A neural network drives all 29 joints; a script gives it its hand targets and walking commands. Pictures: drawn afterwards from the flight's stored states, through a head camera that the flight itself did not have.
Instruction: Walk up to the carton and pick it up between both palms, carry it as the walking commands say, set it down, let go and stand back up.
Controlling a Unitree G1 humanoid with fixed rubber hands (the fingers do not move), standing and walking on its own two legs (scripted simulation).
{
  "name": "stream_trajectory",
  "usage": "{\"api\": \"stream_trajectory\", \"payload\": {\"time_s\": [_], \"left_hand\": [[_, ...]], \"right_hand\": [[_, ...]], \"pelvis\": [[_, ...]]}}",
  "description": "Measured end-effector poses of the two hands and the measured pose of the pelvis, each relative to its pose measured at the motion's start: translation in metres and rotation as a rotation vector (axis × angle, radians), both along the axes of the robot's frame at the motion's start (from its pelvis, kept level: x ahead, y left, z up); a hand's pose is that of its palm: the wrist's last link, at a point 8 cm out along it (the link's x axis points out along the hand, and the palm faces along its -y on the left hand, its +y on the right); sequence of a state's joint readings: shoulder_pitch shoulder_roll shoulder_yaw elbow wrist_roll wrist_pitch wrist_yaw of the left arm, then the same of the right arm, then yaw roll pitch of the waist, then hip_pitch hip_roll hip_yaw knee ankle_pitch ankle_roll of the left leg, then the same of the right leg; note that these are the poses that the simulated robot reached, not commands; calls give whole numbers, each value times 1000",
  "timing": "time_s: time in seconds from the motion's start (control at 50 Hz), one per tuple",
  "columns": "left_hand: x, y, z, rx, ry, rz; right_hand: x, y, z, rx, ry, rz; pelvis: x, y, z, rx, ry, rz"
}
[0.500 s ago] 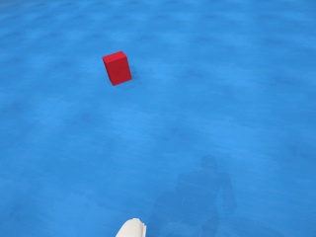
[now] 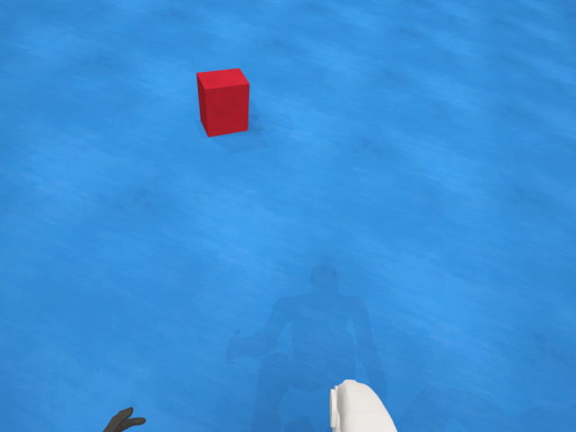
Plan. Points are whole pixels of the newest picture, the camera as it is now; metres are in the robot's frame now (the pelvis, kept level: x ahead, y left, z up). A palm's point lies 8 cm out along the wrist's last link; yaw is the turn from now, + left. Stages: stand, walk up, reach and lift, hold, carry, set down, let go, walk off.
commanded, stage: walk up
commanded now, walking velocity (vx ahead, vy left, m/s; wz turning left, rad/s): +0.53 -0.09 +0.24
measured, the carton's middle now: (223, 103) +1.75 +0.18 -0.64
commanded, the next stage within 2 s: none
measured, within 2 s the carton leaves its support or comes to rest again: neither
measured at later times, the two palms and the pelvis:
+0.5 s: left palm (128, 355) +0.27 +0.25 -0.18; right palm (401, 313) +0.33 -0.25 -0.13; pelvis +0.31 +0.00 -0.02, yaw +4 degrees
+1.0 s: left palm (122, 183) +0.65 +0.34 -0.14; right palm (350, 207) +0.57 -0.18 -0.11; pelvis +0.61 +0.08 +0.00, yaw +4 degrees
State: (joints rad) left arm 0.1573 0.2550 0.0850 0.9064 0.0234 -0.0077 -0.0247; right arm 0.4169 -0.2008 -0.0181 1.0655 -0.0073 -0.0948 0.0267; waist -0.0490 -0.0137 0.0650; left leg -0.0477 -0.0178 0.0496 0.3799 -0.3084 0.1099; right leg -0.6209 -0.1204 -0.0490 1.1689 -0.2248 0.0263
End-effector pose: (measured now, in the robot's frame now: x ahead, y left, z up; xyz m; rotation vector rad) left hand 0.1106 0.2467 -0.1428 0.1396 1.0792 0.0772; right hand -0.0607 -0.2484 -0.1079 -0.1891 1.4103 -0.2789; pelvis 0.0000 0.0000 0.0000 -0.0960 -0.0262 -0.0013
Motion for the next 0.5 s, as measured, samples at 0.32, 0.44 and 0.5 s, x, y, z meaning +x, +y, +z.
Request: {"api": "stream_trajectory", "payload": {"time_s": [0.32,0.44,0.5], "left_hand": [[245,-36,-11,-93,-133,-48],[209,-4,-37,-12,90,115],[163,7,-35,20,272,181]], "right_hand": [[84,37,1,-3,262,-85],[258,7,-27,-5,70,66],[388,3,-25,-10,-149,195]], "pelvis": [[190,-1,-20,13,56,77],[274,-3,-27,26,38,83],[307,1,-22,25,13,77]]}}
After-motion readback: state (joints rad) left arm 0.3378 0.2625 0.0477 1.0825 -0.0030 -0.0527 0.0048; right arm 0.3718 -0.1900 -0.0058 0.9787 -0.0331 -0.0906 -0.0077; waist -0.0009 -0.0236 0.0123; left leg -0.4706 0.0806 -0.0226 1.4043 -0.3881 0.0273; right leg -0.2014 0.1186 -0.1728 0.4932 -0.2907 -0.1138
